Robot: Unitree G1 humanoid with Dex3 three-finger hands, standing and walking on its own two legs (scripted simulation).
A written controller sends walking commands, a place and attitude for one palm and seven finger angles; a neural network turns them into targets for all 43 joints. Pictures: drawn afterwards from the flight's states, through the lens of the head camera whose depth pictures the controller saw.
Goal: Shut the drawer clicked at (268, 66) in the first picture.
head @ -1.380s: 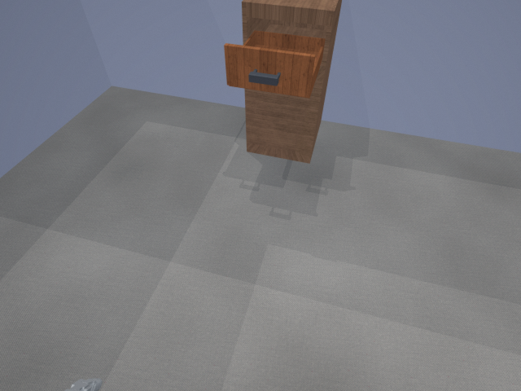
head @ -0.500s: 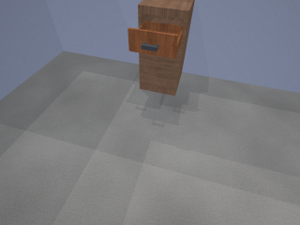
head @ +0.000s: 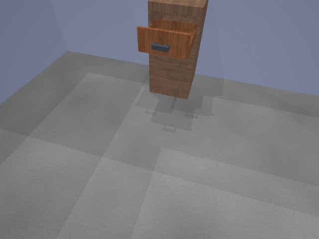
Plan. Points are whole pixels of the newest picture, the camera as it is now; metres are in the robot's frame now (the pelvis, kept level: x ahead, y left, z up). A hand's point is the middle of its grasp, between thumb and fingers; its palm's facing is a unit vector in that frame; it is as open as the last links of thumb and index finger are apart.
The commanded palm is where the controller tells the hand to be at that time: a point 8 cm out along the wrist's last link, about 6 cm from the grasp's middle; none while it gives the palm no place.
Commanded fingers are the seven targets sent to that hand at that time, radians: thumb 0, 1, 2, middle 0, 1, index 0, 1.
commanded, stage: look at it before walking up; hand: left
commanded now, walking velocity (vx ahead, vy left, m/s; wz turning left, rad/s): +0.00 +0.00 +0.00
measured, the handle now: (161, 45) +1.20 +0.06 -0.10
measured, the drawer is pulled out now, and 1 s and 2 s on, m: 0.30 0.30 0.30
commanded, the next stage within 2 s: walk to a spot facing it in 0.06 s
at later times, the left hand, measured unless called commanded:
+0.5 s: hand out of the picture +0.03 +0.21 -0.19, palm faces +0.02 -0.99 -0.16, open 7.4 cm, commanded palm none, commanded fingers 0.00 0.90 0.90 -0.20 -0.30 -0.20 -0.30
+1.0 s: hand (119, 191) +0.30 +0.16 -0.18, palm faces +0.05 -0.98 -0.20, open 7.3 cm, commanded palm none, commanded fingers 0.00 0.90 0.90 -0.20 -0.30 -0.20 -0.30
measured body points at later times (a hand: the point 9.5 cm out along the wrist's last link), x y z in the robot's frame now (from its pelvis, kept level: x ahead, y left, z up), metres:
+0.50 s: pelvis +0.06 +0.02 -0.01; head +0.05 +0.05 +0.44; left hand +0.03 +0.26 -0.18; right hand +0.04 -0.22 -0.16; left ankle +0.02 +0.12 -0.74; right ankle +0.01 -0.10 -0.72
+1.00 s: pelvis +0.24 -0.03 -0.02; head +0.25 -0.02 +0.43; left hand +0.30 +0.21 -0.17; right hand +0.21 -0.26 -0.17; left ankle +0.21 +0.10 -0.66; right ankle +0.28 -0.13 -0.74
